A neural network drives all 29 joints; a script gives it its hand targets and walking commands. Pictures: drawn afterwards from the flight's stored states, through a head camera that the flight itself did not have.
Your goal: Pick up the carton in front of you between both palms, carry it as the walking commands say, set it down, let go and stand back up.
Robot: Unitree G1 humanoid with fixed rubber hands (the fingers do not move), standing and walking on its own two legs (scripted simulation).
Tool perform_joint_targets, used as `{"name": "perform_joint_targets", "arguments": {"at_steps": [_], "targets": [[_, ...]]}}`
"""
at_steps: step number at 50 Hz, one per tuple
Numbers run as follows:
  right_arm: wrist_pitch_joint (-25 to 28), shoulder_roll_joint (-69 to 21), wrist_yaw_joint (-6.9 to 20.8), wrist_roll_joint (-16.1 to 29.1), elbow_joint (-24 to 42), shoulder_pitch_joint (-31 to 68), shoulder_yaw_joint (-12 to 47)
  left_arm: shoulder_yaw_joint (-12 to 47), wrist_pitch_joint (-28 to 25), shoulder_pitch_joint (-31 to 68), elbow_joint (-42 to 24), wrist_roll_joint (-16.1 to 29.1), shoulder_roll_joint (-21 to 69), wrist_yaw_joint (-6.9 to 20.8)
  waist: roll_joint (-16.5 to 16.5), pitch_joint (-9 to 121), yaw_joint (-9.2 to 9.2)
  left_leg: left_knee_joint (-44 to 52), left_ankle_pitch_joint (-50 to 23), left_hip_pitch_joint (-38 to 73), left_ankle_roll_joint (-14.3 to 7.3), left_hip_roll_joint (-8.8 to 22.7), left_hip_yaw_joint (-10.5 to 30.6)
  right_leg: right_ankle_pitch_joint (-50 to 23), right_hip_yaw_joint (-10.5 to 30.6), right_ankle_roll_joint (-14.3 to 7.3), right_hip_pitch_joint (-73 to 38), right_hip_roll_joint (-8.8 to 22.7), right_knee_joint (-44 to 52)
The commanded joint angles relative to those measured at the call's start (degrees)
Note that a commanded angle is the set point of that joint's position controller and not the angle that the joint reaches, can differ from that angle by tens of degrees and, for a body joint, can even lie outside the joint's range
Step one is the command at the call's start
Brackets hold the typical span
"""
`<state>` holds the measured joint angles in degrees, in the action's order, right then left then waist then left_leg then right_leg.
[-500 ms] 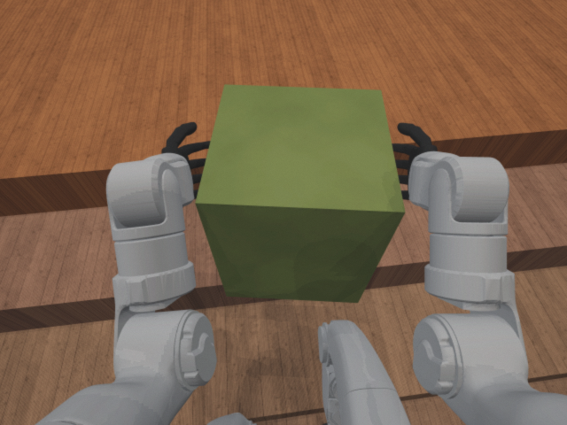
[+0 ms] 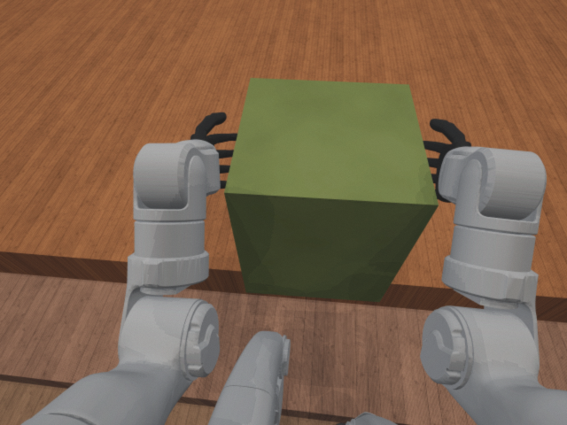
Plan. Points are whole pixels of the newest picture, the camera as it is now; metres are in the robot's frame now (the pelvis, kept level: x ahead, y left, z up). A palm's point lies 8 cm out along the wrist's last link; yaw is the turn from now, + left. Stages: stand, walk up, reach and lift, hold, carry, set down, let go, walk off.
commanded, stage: carry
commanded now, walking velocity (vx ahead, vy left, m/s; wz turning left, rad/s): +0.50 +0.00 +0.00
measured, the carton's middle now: (319, 198) +0.40 +0.03 +0.08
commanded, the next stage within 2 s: none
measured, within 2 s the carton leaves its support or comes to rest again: neither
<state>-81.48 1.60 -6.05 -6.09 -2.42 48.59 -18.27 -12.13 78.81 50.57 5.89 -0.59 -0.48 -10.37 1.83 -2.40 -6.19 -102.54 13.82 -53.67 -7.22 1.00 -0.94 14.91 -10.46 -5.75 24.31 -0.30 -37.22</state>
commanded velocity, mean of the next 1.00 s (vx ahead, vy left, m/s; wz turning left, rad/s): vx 0.50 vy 0.00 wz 0.00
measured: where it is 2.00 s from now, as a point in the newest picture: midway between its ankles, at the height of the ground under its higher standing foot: (342, 130)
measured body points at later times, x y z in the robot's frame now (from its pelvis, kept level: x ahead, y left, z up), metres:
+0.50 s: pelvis +0.29 +0.07 +0.15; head +0.33 +0.06 +0.60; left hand +0.69 +0.17 +0.27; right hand +0.65 -0.13 +0.27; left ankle +0.35 +0.15 -0.55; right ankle +0.24 -0.04 -0.35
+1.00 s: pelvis +0.59 -0.04 +0.29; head +0.62 -0.03 +0.73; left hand +0.96 +0.14 +0.41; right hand +0.98 -0.16 +0.41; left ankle +0.50 +0.09 -0.23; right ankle +0.71 -0.11 -0.38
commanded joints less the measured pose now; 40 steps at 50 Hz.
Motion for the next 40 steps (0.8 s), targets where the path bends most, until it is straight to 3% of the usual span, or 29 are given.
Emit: {"name": "perform_joint_targets", "arguments": {"at_steps": [1, 2, 4, 5, 7, 9, 10, 11, 12, 13, 14, 15, 16, 17, 18, 20, 22, 24, 27, 28, 29, 30, 31, 32, 34, 36, 38, 39, 40], "targets": [[2.5, -56.2, 9.2, 24.7, 4.3, 47.0, 34.3, 29.7, -0.4, 45.2, -7.5, 26.1, 62.7, 16.3, -7.4, 32.2, -0.40, -13.9, 7.9, -21.2, -1.1, 1.9, -1.0, -12.0, 29.3, -12.4, -37.1, 19.0, 16.1], [2.0, -56.1, 9.3, 24.9, 2.8, 46.9, 34.4, 28.6, 0.1, 43.3, -5.7, 24.7, 60.7, 16.4, -8.6, 31.5, -2.07, -24.3, 14.0, -31.9, -1.7, 2.2, 0.2, -11.3, 31.3, -13.5, -42.9, 21.1, 16.2], [1.3, -55.5, 9.4, 24.5, -1.4, 46.5, 33.8, 26.7, 1.0, 42.5, -2.1, 22.7, 57.9, 16.8, -5.5, 27.2, -2.42, -28.6, 18.3, -43.5, -1.9, 3.9, 2.3, -2.5, 30.5, -10.9, -48.1, 21.5, 17.4], [1.1, -55.6, 9.3, 24.2, -2.7, 46.9, 33.5, 26.0, 1.1, 43.1, -1.3, 22.9, 57.2, 17.2, -3.7, 24.9, 0.06, -20.5, 16.0, -40.0, -1.3, 5.0, -0.1, 3.9, 25.7, -7.7, -42.4, 17.8, 19.2], [1.0, -55.5, 9.0, 24.6, -5.0, 48.8, 32.5, 24.4, 1.6, 45.5, 0.1, 22.7, 56.1, 18.1, -6.9, 20.0, 2.20, -10.3, 9.8, -31.8, 1.0, 5.7, -4.7, 10.5, 19.9, -5.5, -29.7, 14.0, 24.6], [0.9, -57.8, 8.6, 26.1, -6.3, 50.8, 32.7, 21.9, 1.9, 46.4, 2.3, 22.4, 55.8, 18.5, -12.0, 19.4, 4.04, 7.7, 9.6, -11.7, 0.8, 5.0, -11.3, -2.4, 10.1, -7.5, -16.5, 10.6, 35.6], [0.9, -59.3, 8.5, 26.9, -6.9, 51.9, 32.1, 20.9, 2.1, 47.2, 3.7, 21.6, 55.7, 18.5, -17.4, 20.2, 5.81, 14.6, 4.6, 0.5, -1.0, 4.8, -11.7, -22.5, 1.6, -6.3, -10.3, 9.6, 35.2], [0.9, -60.4, 8.4, 27.6, -8.3, 51.9, 31.6, 19.6, 2.3, 45.7, 6.1, 20.8, 55.7, 18.4, -16.5, 23.1, 7.02, 24.4, 0.0, 10.8, -2.4, 2.0, -14.4, -48.1, -1.6, -5.8, -10.6, 9.0, 31.5], [1.1, -61.8, 8.5, 28.7, -9.0, 51.6, 31.4, 18.2, 2.2, 44.2, 7.9, 20.1, 55.7, 18.4, -19.3, 27.9, 8.78, 27.5, -3.4, 17.1, -3.6, -0.8, -16.5, -75.3, -1.7, -5.9, -15.4, 10.7, 24.6], [1.5, -63.4, 8.7, 29.3, -9.5, 51.7, 31.2, 17.5, 1.8, 43.8, 9.0, 19.0, 56.0, 18.2, -21.8, 33.5, 12.50, 32.7, -1.1, 22.6, -3.8, -3.5, -17.5, -91.4, -1.9, -4.6, -21.5, 12.0, 15.1], [2.2, -64.8, 9.0, 30.0, -9.0, 52.7, 31.2, 17.0, 1.3, 43.1, 9.7, 18.2, 56.5, 18.1, -19.5, 37.7, 15.06, 43.9, 0.4, 30.1, -3.0, -6.8, -18.1, -96.2, -1.0, -3.3, -25.3, 11.4, 1.9], [3.0, -67.0, 9.5, 31.0, -7.9, 54.4, 31.7, 16.2, 0.7, 43.4, 8.9, 17.5, 57.2, 17.8, -13.8, 42.5, 16.02, 56.2, -2.6, 40.8, -2.6, -7.3, -11.0, -88.5, 1.0, -0.8, -23.7, 8.9, -12.7], [4.0, -69.1, 10.4, 32.1, -7.5, 53.0, 31.8, 16.0, -0.1, 42.0, 9.0, 16.2, 57.9, 17.6, -4.1, 43.4, 13.82, 71.4, -18.1, 56.6, -7.2, 5.6, 17.4, -36.9, 7.2, 3.6, -2.5, 3.8, -31.8], [5.4, -69.3, 10.9, 33.2, -7.3, 53.1, 32.2, 15.4, -0.6, 41.0, 9.5, 15.4, 57.4, 17.4, 13.9, 49.5, 14.18, 76.1, -49.6, 66.4, -17.8, 17.0, 45.3, -6.7, 13.8, 6.4, 10.7, -7.9, -62.2], [6.1, -71.0, 11.5, 34.4, -3.9, 55.5, 32.8, 15.7, -1.3, 41.3, 9.1, 14.2, 59.0, 17.1, 6.4, 53.3, 13.66, 70.2, -42.9, 68.1, -18.2, 16.7, 41.5, -4.3, 22.8, 4.1, 15.9, -6.6, -77.3], [7.8, -73.4, 12.5, 36.6, 4.2, 61.9, 34.9, 17.5, -2.1, 44.9, 3.4, 14.6, 60.8, 16.5, 2.5, 43.2, 12.08, 69.6, -13.6, 64.0, -10.5, 13.0, 33.3, -2.4, 20.7, 0.1, 28.9, -2.6, -76.0], [8.4, -73.7, 13.1, 37.7, 8.1, 63.0, 35.8, 19.0, -2.8, 47.3, -2.0, 15.8, 60.2, 15.3, 1.4, 37.1, 9.99, 73.0, 1.6, 59.5, -6.5, 12.7, 26.8, -4.6, 19.5, -1.5, 31.6, 0.2, -73.3], [8.2, -74.1, 12.7, 37.1, 10.3, 59.0, 37.8, 22.5, -3.0, 45.6, -6.7, 16.3, 59.9, 14.2, 0.1, 34.5, 10.08, 75.4, 1.2, 60.8, -6.1, 13.3, 22.0, -2.1, 16.3, -1.5, 34.5, 2.1, -68.8], [7.2, -70.1, 12.1, 35.0, 11.0, 53.0, 38.2, 26.6, -2.8, 41.8, -9.3, 16.2, 58.7, 13.0, -0.8, 33.8, 10.73, 76.3, -11.7, 63.4, -6.5, 13.9, 16.1, 0.3, 10.6, -0.5, 38.1, 3.7, -58.3], [6.6, -67.7, 11.9, 33.6, 11.3, 51.3, 37.7, 27.9, -2.4, 40.8, -9.5, 16.9, 58.4, 13.0, 4.5, 34.6, 12.76, 78.2, -16.4, 66.5, -9.5, 15.9, 16.4, 3.6, 8.2, -0.7, 43.2, 2.6, -68.6], [6.0, -65.4, 11.7, 32.4, 9.8, 48.3, 37.6, 29.0, -1.9, 40.6, -9.5, 17.2, 58.3, 12.9, 6.9, 33.9, 14.78, 80.0, -16.2, 73.5, -13.0, 19.5, 21.2, 11.3, 8.5, -1.6, 55.5, 3.0, -82.5], [5.4, -63.2, 11.7, 31.2, 8.7, 46.5, 37.3, 29.7, -1.3, 40.5, -8.5, 17.2, 57.9, 13.0, 5.9, 32.4, 15.53, 81.1, -13.3, 79.1, -13.1, 21.6, 22.5, 17.6, 11.3, -2.4, 65.3, 4.1, -90.4], [5.0, -61.3, 11.8, 30.4, 7.7, 45.5, 37.3, 30.4, -0.9, 40.3, -7.5, 17.2, 57.2, 13.1, 3.9, 29.2, 15.14, 81.9, -9.2, 80.9, -11.7, 22.3, 21.8, 20.7, 13.2, -2.7, 72.0, 5.3, -93.3], [4.6, -60.0, 12.0, 30.2, 7.2, 45.3, 37.4, 31.4, -0.4, 40.0, -6.1, 17.3, 56.5, 13.2, 0.9, 25.7, 13.83, 84.2, -2.3, 78.1, -8.9, 18.9, 17.5, 20.4, 10.8, -2.5, 72.0, 6.6, -85.7], [3.9, -57.9, 12.6, 30.0, 5.4, 46.4, 37.0, 31.4, 0.2, 39.6, -3.8, 18.2, 55.8, 13.2, 2.6, 20.4, 10.37, 89.0, 4.3, 65.9, -4.8, 14.2, 10.3, 13.7, 7.2, -1.2, 63.6, 8.1, -73.1], [2.8, -56.6, 12.8, 29.7, 3.4, 46.9, 34.7, 31.0, 0.7, 41.0, -1.6, 19.6, 57.4, 13.3, 7.8, 18.9, 8.35, 101.2, -3.3, 50.4, -5.5, 11.7, 1.9, 9.2, 1.1, -1.3, 41.5, 8.8, -53.9], [2.0, -56.3, 12.9, 28.3, 0.9, 46.3, 31.8, 30.5, 0.9, 41.1, 1.0, 20.3, 58.9, 13.0, 11.1, 23.4, 6.58, 98.9, -41.7, 43.3, -4.6, 8.4, -8.0, 1.1, -4.7, -3.6, 17.6, 3.9, -38.8], [1.8, -56.4, 13.0, 27.7, -0.6, 44.6, 31.0, 30.1, 0.6, 40.6, 2.3, 21.1, 60.4, 13.1, 13.7, 27.3, 4.73, 91.6, -66.9, 46.7, -4.3, 9.9, -8.9, -0.7, -7.0, -4.3, 11.1, 0.1, -34.4], [1.8, -56.2, 13.1, 26.7, -1.3, 44.4, 30.5, 29.7, 0.3, 40.1, 3.2, 21.8, 61.6, 13.2, 17.0, 32.0, 1.77, 82.1, -83.1, 52.2, -2.7, 10.9, -9.8, 0.5, -8.5, -4.5, 6.2, -3.0, -29.3]]}}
